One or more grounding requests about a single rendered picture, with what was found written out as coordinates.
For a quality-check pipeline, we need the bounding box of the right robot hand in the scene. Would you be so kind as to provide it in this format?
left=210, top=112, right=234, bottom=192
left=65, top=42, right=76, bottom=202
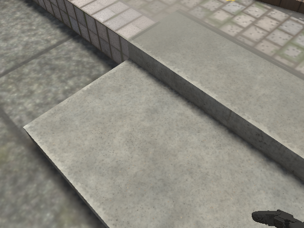
left=252, top=209, right=304, bottom=228

